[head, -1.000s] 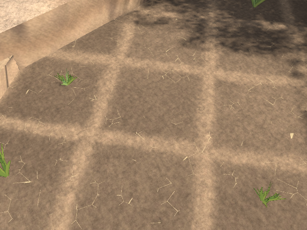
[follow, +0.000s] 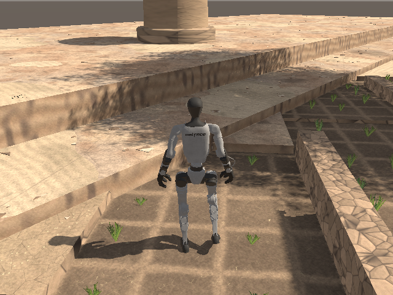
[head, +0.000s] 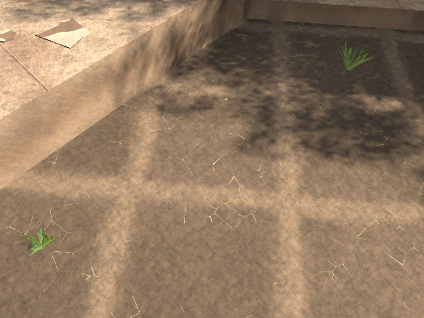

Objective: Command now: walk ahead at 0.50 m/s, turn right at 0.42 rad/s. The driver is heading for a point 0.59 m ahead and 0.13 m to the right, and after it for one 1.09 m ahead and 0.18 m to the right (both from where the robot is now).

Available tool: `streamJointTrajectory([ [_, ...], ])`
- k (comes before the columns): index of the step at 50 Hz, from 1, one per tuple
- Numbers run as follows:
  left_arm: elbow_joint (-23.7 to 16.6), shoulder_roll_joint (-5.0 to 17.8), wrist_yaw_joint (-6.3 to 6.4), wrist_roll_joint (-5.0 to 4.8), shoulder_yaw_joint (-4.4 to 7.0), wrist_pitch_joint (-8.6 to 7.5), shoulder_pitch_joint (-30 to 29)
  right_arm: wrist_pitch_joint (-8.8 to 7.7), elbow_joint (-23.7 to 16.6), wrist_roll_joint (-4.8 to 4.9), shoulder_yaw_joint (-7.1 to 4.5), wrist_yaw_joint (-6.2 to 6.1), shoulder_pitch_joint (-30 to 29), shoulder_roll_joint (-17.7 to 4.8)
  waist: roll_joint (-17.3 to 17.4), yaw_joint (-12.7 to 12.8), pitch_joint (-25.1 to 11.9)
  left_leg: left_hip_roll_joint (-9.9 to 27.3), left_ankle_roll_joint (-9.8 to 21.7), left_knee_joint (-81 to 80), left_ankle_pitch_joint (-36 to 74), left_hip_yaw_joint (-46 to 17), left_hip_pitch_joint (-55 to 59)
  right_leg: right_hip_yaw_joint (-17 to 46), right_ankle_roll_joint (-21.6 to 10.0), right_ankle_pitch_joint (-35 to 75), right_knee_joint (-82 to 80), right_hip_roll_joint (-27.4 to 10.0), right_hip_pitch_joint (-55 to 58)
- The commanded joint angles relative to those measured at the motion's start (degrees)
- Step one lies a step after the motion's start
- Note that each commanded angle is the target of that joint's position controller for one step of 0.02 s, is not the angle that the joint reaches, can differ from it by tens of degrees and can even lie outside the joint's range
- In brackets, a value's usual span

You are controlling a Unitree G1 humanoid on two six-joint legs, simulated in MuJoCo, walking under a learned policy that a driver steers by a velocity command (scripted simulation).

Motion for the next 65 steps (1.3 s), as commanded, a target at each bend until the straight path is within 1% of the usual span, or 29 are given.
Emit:
streamJointTrajectory([
  [1, -3.3, 2.1, 0.32, 0.30, 0.96, 0.87, 1.8, -1.60, -2.3, -0.43, -1.75, -0.44, -2.8, -6.8, 7.1, 1.8, -0.1, 16.2, 8.4, -14.2, 9.0, -9.1, 1.7, 3.5, 0.9, 6.8, -2.0, -3.3, -5.5],
  [6, -6.2, 0.5, -1.37, 0.79, 0.35, 0.09, -6.4, -0.90, -0.6, -0.07, -2.31, -1.64, -1.0, -9.0, 5.6, -0.7, 1.8, 14.5, 6.7, -14.8, 12.4, 0.1, 4.9, -0.5, 0.7, 20.4, -18.9, -2.2, -5.2],
  [11, -10.5, 0.4, -3.03, 0.78, -0.09, 0.15, -14.2, 1.04, 1.6, 1.30, -3.24, -1.99, 3.4, -11.1, 4.9, -3.3, 4.3, 17.9, 5.9, -11.5, 17.0, 2.9, 15.4, -4.0, -1.5, 16.1, -27.2, -1.1, -8.3],
  [14, -11.8, 2.6, -3.60, 0.73, 1.03, 0.47, -11.8, 2.39, 1.4, 2.09, -3.91, -2.31, 2.1, -13.3, 7.3, -0.3, 1.0, 18.5, 4.0, -2.2, 40.0, 5.0, 19.1, -8.4, -4.5, 7.4, -28.1, 3.2, -1.4],
  [16, -9.0, 7.0, -3.10, 0.36, 3.68, 0.67, 1.4, 3.26, 0.9, 2.57, -3.86, -2.51, 0.2, -13.8, 7.1, 7.5, -6.3, 15.7, 1.5, 16.8, 48.6, 7.3, 14.9, -10.5, -8.0, 7.8, -32.1, 8.3, 17.2],
  [17, -6.7, 12.1, -1.90, 0.32, 5.84, 1.19, 10.7, 2.87, 0.1, 1.46, -3.00, -2.65, 0.9, -11.8, 1.7, 11.1, -11.6, 13.2, -1.4, 34.1, 32.6, 7.5, 1.4, -0.7, -11.1, 8.7, -34.1, 3.9, 34.8],
  [18, -7.0, 18.0, -1.49, -0.16, 6.48, 0.79, 8.7, 1.27, -3.1, -0.75, -0.33, -1.90, 5.7, -2.9, -13.0, 3.5, -15.1, 0.7, -5.1, 53.7, -21.6, 2.0, -24.7, 31.9, -21.6, 0.6, -39.6, -10.1, 52.0],
  [19, -9.0, 13.9, -1.89, 0.62, 5.08, -0.21, 10.5, -1.25, -3.9, 1.57, -0.54, -1.04, 0.7, -6.7, -6.5, 7.4, -22.3, -0.7, -4.2, 60.2, -25.3, -11.7, -31.6, 45.3, -24.2, -5.5, -47.8, -14.2, 56.0],
  [20, -8.5, 10.3, -2.00, 1.04, 4.11, -1.02, 8.6, -2.55, -5.4, 3.66, -1.19, -0.51, -4.7, -9.3, -3.7, 8.2, -14.7, 2.3, -2.6, 59.1, -19.9, -12.4, -36.5, 37.2, -21.1, -1.5, -48.8, -12.8, 51.8],
  [22, -9.8, 6.5, -1.82, 0.77, 2.94, -1.50, 0.9, -3.27, -4.6, 1.34, -1.35, -1.16, -5.4, -9.3, 2.2, 3.3, -6.8, 6.7, -1.9, 48.8, -11.8, -12.2, -30.5, 24.3, -17.2, 9.6, -48.6, -7.9, 35.4],
  [23, -10.9, 4.5, -1.51, 1.50, 2.14, -1.54, -1.8, -2.57, -3.9, 0.83, -1.80, -1.13, -3.9, -10.0, 1.7, 1.2, -5.8, 8.2, -2.1, 46.1, -9.6, -12.4, -26.2, 20.3, -16.4, 14.9, -49.8, -6.6, 30.1],
  [28, -9.8, 6.5, -0.07, 1.52, 2.31, -2.10, 0.3, 0.04, -4.6, 0.05, -0.81, -1.01, -6.2, -6.3, 1.1, 0.8, -2.5, 8.4, -5.6, 31.8, 0.9, -9.5, -23.5, 10.4, -15.5, 26.1, -53.7, -3.9, 21.4],
  [31, -8.8, 6.5, 0.25, 1.52, 2.03, -2.11, 1.6, -0.05, -5.0, 0.79, -0.08, -0.31, -10.5, -5.3, -0.6, 3.2, -1.2, 7.2, -5.3, 19.4, 14.1, -8.1, -21.5, 4.6, -12.2, 22.3, -54.5, -1.5, 21.4],
  [36, -5.6, 7.1, -0.09, 1.69, 1.97, -2.29, 5.4, -0.37, -6.8, 1.96, 0.30, 1.01, -16.5, -6.0, -0.4, 6.2, 2.0, 5.9, -2.3, 11.3, 17.7, -7.9, -24.7, 3.8, -11.0, 17.8, -54.8, -5.8, 30.1],
  [40, -4.4, 8.1, 0.52, 1.66, 2.43, -1.23, 4.9, -0.56, -7.9, 1.98, 0.09, 2.57, -15.5, -6.9, -1.0, 4.4, 1.2, 3.5, 1.4, 9.5, 7.6, -7.1, -25.1, 1.0, -8.8, 33.7, -48.8, -8.6, 38.8],
  [42, -5.0, 9.0, 1.04, 1.81, 2.57, -0.55, 2.7, -0.19, -5.9, 1.57, -1.41, 2.43, -6.9, -9.6, -2.1, -0.4, -5.0, -0.8, 3.6, 9.4, 4.7, -3.5, -12.7, -2.1, -6.8, 54.0, -37.6, -6.8, 39.0],
  [43, -5.7, 8.5, 1.46, 1.92, 2.18, -0.23, 2.0, 0.05, -3.9, 1.39, -2.72, 2.02, 1.1, -12.1, -0.6, -4.5, -9.7, -1.3, 5.4, 8.5, 7.5, -4.7, -0.4, -4.7, -4.8, 54.6, -26.2, -4.4, 34.0],
  [44, -7.2, 6.0, 1.79, 3.40, 1.09, -0.71, 4.9, 0.43, -3.2, 1.32, -3.99, 1.48, 8.8, -16.9, 8.3, -5.5, -16.6, 9.9, 10.8, 10.0, 10.2, -21.4, 17.5, -6.9, -2.0, 33.9, -6.8, -0.3, 18.6],
  [45, -7.6, 0.4, 0.53, 3.40, -0.71, -2.29, 10.3, 0.25, -2.6, 1.93, -3.83, 1.94, 10.2, -17.5, 19.7, -1.8, -21.8, 19.8, 20.1, 1.4, -3.3, -50.5, 33.6, -1.7, 1.2, -14.6, 8.9, 10.6, -3.4],
  [46, -7.9, 5.4, -0.34, 1.41, 0.01, -3.90, 4.7, 0.46, -2.8, 2.48, -2.76, 1.74, 10.5, -12.6, 13.0, -5.4, -19.5, 18.5, 17.5, -2.9, -13.0, -51.1, 33.8, 4.6, 0.0, -14.3, 12.7, 7.5, -10.0],
  [47, -10.1, 6.9, -0.81, -0.05, 0.32, -4.95, -1.3, 0.65, -3.8, 2.03, -2.40, 1.31, 6.8, -11.4, 9.5, -5.5, -11.4, 17.1, 15.4, -4.2, -11.4, -43.9, 26.4, 3.8, -0.7, -8.9, 11.1, 5.0, -13.1],
  [48, -10.7, 6.5, -0.63, 0.73, 0.16, -5.55, -4.1, 0.79, -4.8, 1.54, -2.16, 1.13, 3.8, -11.0, 3.8, -4.0, -7.1, 15.2, 14.4, -5.0, -6.0, -39.0, 18.3, 3.0, -0.9, -5.4, 7.3, 2.9, -11.6],
  [49, -11.0, 6.5, -0.35, 2.03, 0.54, -5.62, -4.5, 0.85, -5.6, 1.19, -1.82, 0.92, 1.4, -10.1, 2.3, -2.0, -4.6, 13.6, 14.1, -6.0, 0.3, -35.4, 11.8, 2.9, -0.3, -3.1, 2.6, 1.4, -8.5],
  [50, -11.2, 6.4, -0.25, 2.56, 0.76, -5.22, -3.6, 0.87, -6.3, 0.68, -1.47, 0.68, 0.2, -9.4, 3.8, -0.1, -4.3, 12.1, 14.1, -7.1, 5.0, -33.2, 7.9, 3.0, 0.2, -2.0, 0.2, 0.6, -5.1],
  [53, -11.6, 4.7, 0.19, 2.89, 0.53, -3.75, -2.4, 1.02, -7.0, 1.24, -1.72, -0.13, 0.0, -10.1, 5.8, 1.4, -3.2, 10.1, 14.5, -8.7, 12.4, -27.9, 1.5, 1.2, 2.8, -0.4, -7.6, 0.2, -3.0],
  [55, -12.9, 3.4, 0.44, 3.00, 0.03, -3.38, -6.2, 1.18, -6.7, 1.55, -2.30, -0.88, 1.3, -11.7, 5.7, 0.4, -2.0, 8.3, 13.4, -9.2, 13.7, -24.8, -1.5, 0.3, 4.4, 6.7, -15.5, 1.0, -2.5],
  [58, -13.6, 1.5, -0.12, 2.67, -0.80, -3.84, -11.4, 1.68, -5.6, 1.88, -2.08, -1.48, 3.8, -11.1, 7.0, -2.4, -2.0, 5.5, 10.2, -8.5, 11.5, -20.2, -3.5, -0.8, 4.9, 20.5, -28.3, 2.9, 2.9],
  [62, -15.3, 2.6, -1.18, 1.79, -0.64, -4.70, -16.9, 2.18, -3.6, 1.97, -1.80, -1.46, 8.4, -10.7, 7.6, -4.9, -0.9, 8.4, 9.4, -5.6, 8.2, -23.3, 2.5, -0.4, 3.3, 23.0, -35.0, 3.8, 3.0],
  [65, -15.9, 4.1, -1.67, 1.73, -0.08, -5.29, -16.6, 2.79, -3.0, 1.65, -2.06, -1.67, 9.1, -11.5, 8.5, -3.9, -0.5, 11.5, 8.4, -1.4, 12.3, -26.9, 9.5, -0.4, 0.8, 15.7, -37.7, 4.1, 2.3],
])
